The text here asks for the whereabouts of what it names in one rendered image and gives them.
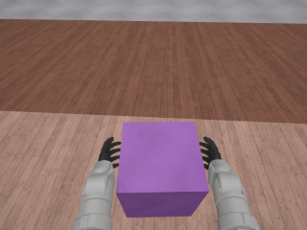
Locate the robot left forearm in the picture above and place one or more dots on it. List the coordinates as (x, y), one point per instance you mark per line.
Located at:
(96, 200)

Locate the carton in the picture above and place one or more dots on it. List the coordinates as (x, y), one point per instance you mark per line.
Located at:
(161, 172)

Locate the right robot hand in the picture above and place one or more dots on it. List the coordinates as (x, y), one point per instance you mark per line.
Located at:
(212, 151)

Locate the robot right forearm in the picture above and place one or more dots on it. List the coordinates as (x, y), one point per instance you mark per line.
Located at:
(230, 198)

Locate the left robot hand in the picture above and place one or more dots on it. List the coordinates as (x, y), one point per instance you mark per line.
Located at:
(106, 152)

